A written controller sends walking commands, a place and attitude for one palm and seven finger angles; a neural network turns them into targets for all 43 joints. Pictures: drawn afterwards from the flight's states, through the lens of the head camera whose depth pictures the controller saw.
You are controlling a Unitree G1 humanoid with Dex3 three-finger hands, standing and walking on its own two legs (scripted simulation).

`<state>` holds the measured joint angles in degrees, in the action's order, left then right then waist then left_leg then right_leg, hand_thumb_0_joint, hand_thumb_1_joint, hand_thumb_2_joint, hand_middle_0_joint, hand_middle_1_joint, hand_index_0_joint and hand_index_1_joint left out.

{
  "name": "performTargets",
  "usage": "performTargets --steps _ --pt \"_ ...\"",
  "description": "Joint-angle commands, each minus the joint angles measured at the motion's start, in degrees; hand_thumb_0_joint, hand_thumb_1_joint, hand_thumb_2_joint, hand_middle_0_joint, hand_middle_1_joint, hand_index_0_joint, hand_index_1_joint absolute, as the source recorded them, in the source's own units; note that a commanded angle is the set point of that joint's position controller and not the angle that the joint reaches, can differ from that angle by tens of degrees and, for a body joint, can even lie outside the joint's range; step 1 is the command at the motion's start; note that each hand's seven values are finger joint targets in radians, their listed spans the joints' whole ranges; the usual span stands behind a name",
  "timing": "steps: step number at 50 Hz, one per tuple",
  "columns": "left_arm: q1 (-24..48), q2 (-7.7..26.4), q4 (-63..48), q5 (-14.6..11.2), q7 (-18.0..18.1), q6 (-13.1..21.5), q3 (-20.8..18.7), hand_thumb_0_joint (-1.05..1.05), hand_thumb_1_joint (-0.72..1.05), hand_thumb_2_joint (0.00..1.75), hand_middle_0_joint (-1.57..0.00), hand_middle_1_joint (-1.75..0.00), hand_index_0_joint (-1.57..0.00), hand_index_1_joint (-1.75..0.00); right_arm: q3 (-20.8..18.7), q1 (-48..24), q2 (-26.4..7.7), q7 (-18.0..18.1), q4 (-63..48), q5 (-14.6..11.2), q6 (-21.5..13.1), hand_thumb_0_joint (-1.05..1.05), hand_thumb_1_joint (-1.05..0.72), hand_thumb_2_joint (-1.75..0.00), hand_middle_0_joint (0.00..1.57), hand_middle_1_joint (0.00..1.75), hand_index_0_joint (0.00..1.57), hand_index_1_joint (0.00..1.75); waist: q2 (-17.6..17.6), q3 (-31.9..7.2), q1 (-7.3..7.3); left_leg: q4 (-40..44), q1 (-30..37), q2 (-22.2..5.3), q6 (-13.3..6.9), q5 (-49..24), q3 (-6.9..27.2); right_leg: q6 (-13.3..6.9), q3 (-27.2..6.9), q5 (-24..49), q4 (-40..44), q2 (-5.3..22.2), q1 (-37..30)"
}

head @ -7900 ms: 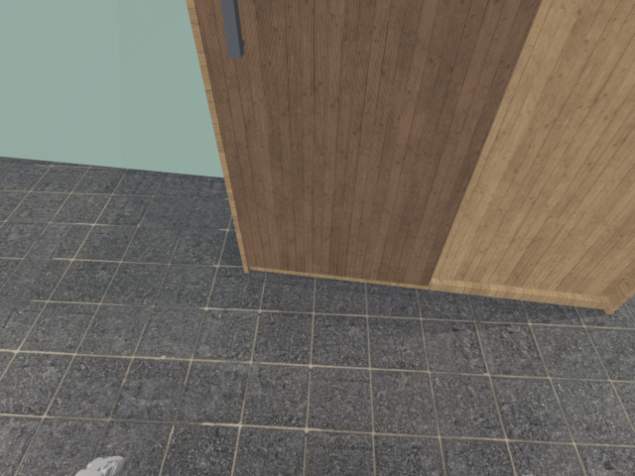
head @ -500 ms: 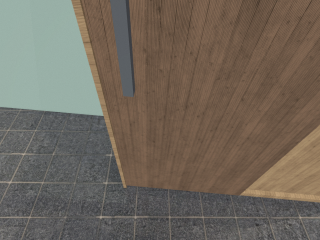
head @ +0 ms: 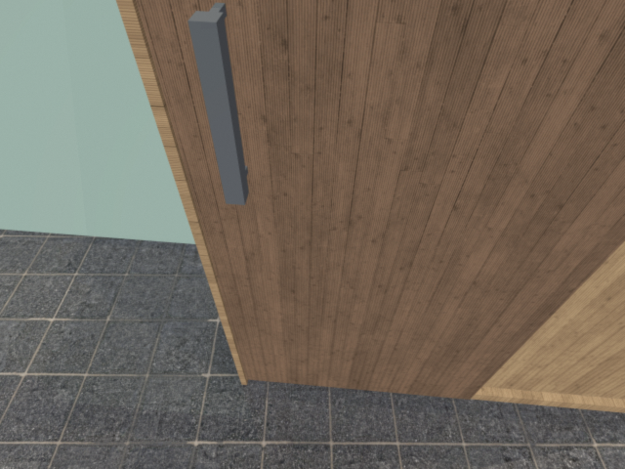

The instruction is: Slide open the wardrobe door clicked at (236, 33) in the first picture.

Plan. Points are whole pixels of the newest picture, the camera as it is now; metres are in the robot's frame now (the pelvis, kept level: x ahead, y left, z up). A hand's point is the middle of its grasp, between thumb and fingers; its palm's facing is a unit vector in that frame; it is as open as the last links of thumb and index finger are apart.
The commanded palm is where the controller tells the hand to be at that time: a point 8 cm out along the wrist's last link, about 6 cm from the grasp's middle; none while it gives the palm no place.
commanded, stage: come to a stop and stand still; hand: left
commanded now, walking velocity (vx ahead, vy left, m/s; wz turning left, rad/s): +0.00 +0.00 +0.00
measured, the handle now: (229, 115) +0.46 +0.13 +0.23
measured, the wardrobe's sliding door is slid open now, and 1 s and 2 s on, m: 0.00 0.00 0.00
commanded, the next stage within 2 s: look again from close up in 1.08 s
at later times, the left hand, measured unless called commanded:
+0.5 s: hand out of the picture +0.01 +0.22 -0.17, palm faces +0.04 -0.96 -0.29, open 7.4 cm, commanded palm none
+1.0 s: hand out of the picture -0.02 +0.23 -0.17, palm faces +0.01 -0.96 -0.28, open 7.4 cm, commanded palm none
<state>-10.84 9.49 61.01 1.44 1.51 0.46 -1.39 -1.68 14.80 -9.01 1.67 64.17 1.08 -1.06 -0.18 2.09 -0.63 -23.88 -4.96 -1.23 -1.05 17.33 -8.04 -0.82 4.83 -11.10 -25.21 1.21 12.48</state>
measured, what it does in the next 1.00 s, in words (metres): stands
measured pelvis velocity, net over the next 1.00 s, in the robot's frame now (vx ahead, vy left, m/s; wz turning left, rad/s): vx -0.04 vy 0.02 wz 0.02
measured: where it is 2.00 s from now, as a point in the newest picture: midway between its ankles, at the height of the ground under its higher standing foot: outside the picture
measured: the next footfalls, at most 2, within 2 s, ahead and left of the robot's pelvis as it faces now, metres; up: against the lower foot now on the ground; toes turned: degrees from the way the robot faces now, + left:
none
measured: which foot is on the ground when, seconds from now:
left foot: down 0.00-1.00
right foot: down 0.00-1.00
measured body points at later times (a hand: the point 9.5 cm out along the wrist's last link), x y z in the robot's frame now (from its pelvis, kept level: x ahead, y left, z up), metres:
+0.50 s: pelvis -0.02 +0.00 -0.01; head -0.05 -0.01 +0.44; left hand +0.01 +0.27 -0.14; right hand +0.04 -0.26 -0.15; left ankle -0.05 +0.10 -0.74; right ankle +0.03 -0.11 -0.74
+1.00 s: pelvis -0.04 +0.02 +0.00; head -0.05 +0.02 +0.45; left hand -0.02 +0.28 -0.15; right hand -0.03 -0.25 -0.15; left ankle -0.05 +0.10 -0.74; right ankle +0.03 -0.11 -0.74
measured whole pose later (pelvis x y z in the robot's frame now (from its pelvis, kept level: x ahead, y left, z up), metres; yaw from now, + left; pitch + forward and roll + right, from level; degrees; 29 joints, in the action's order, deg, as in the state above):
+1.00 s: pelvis -0.04 +0.02 +0.00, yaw +1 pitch -3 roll +0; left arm -15.5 14.4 60.1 1.4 1.3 0.2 -0.3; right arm -0.8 16.8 -14.6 0.0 61.5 1.0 -0.4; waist 0.0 2.2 -0.5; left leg -25.4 -8.1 1.0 -3.2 14.5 -7.5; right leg 0.5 5.1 -7.1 -24.5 3.6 14.1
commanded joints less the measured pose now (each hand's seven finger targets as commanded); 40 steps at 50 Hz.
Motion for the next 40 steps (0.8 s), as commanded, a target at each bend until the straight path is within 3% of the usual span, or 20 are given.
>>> performTargets --steps 1,9,10,11,12,13,15,17,18,19,23,33,40 --pt "-2.6 8.3 -1.2 -0.3 0.2 0.9 -1.2 0.00 0.90 0.90 -0.20 -0.30 -0.20 -0.30 -0.9 2.6 -7.4 0.2 -1.3 -0.3 -0.6 0.00 -0.90 -0.90 0.20 0.30 0.20 0.30 -0.3 2.1 0.65 8.0 -5.1 -6.8 0.0 -5.8 6.9 -0.9 -6.7 7.2 6.1 6.0 -2.9" --pt "-2.6 10.6 -0.5 -0.3 -0.1 1.5 -1.4 0.00 0.90 0.90 -0.20 -0.30 -0.20 -0.30 -0.8 1.7 -10.4 0.0 -1.5 -0.2 -0.8 0.00 -0.90 -0.90 0.20 0.30 0.20 0.30 0.5 0.8 0.49 9.2 -3.8 -6.7 -0.2 -4.9 7.1 -1.1 -7.2 5.0 8.5 6.2 -3.7" --pt "-3.4 16.4 -3.6 0.5 0.3 2.0 -0.2 0.00 0.90 0.90 -0.20 -0.30 -0.20 -0.30 -1.1 1.2 -13.3 0.1 -7.5 0.6 -1.3 0.00 -0.90 -0.90 0.20 0.30 0.20 0.30 1.6 4.1 -0.76 5.9 -6.0 -2.9 0.0 -20.0 8.9 -2.0 -6.4 17.3 0.7 4.8 -5.1" --pt "-6.2 12.9 -3.5 -0.5 0.6 1.6 -1.4 0.00 0.90 0.90 -0.20 -0.30 -0.20 -0.30 -2.0 1.7 -12.7 0.4 -7.9 0.3 -2.1 0.00 -0.90 -0.90 0.20 0.30 0.20 0.30 0.9 -6.5 0.62 1.1 -3.3 -5.8 -0.8 -19.0 8.1 -2.3 -5.9 14.2 -2.1 6.4 -6.4" --pt "-6.1 12.6 -4.0 -0.6 0.6 1.5 -1.0 0.00 0.90 0.90 -0.20 -0.30 -0.20 -0.30 -2.1 2.0 -11.7 0.6 -8.2 0.1 -1.9 0.00 -0.90 -0.90 0.20 0.30 0.20 0.30 2.8 -11.7 0.14 -0.8 -1.2 -5.3 -1.3 -19.6 7.5 -3.1 -6.0 17.7 -2.6 6.7 -7.6" --pt "-6.2 11.3 -4.2 -0.6 0.8 1.3 -0.8 0.00 0.90 0.90 -0.20 -0.30 -0.20 -0.30 -1.9 2.2 -10.3 0.6 -8.6 0.0 -1.5 0.00 -0.90 -0.90 0.20 0.30 0.20 0.30 2.2 -11.5 -0.03 -1.7 -2.4 -5.3 -1.2 -15.2 7.2 -3.2 -6.2 15.3 -1.6 7.2 -6.9" --pt "-5.7 11.2 -4.7 -0.4 0.7 1.3 -0.2 0.00 0.90 0.90 -0.20 -0.30 -0.20 -0.30 -1.4 2.0 -9.7 0.1 -9.3 0.1 -0.1 0.00 -0.90 -0.90 0.20 0.30 0.20 0.30 -3.6 -5.1 -0.20 -2.0 -5.9 -4.0 -0.9 -5.3 6.5 -3.3 -8.5 7.3 2.0 7.8 -3.0" --pt "-4.2 12.8 -5.6 -0.3 0.6 1.3 -0.6 0.00 0.90 0.90 -0.20 -0.30 -0.20 -0.30 -1.7 2.3 -11.2 -0.2 -9.5 -0.1 0.4 0.00 -0.90 -0.90 0.20 0.30 0.20 0.30 -3.4 0.9 -1.14 -1.6 -7.2 -3.4 -0.7 -2.1 7.0 -3.4 -10.0 -2.1 5.0 8.0 2.8" --pt "-3.8 13.1 -5.8 -0.3 0.6 1.4 -0.8 0.00 0.90 0.90 -0.20 -0.30 -0.20 -0.30 -1.7 2.2 -11.7 -0.3 -9.7 -0.1 0.3 0.00 -0.90 -0.90 0.20 0.30 0.20 0.30 -2.7 2.4 -1.13 -1.1 -7.3 -3.7 -0.9 -2.5 7.3 -3.4 -10.0 -3.3 5.3 7.5 4.2" --pt "-3.7 13.4 -6.1 -0.4 0.5 1.4 -0.9 0.00 0.90 0.90 -0.20 -0.30 -0.20 -0.30 -1.7 2.2 -12.2 -0.3 -9.7 -0.2 0.1 0.00 -0.90 -0.90 0.20 0.30 0.20 0.30 -1.1 2.3 -1.11 -0.3 -7.5 -4.2 -1.0 -3.1 7.6 -3.1 -9.4 -2.8 4.8 7.0 4.0" --pt "-3.9 13.7 -6.0 -0.5 0.5 1.6 -0.7 0.00 0.90 0.90 -0.20 -0.30 -0.20 -0.30 -1.4 0.3 -13.5 -0.5 -9.7 -0.2 -0.5 0.00 -0.90 -0.90 0.20 0.30 0.20 0.30 0.1 2.1 -0.08 2.3 -8.4 -5.3 -1.3 -5.1 8.5 -2.2 -7.4 2.8 2.5 5.9 0.9" --pt "-3.0 14.2 -6.3 -0.4 0.2 1.3 -0.7 0.00 0.90 0.90 -0.20 -0.30 -0.20 -0.30 -1.0 -0.6 -14.2 -1.0 -8.9 -0.1 -0.3 0.00 -0.90 -0.90 0.20 0.30 0.20 0.30 -0.6 3.4 0.30 5.8 -10.1 -5.1 -1.3 3.2 9.3 -1.1 -7.9 -6.4 6.3 6.4 1.5" --pt "-3.5 13.9 -5.9 -0.2 0.3 1.1 -0.7 0.00 0.90 0.90 -0.20 -0.30 -0.20 -0.30 -0.9 0.6 -13.7 -1.2 -7.8 -0.1 -0.4 0.00 -0.90 -0.90 0.20 0.30 0.20 0.30 -0.6 2.2 0.43 7.4 -11.3 -5.8 -1.5 5.3 10.3 -0.9 -7.1 -6.3 6.1 6.4 0.2"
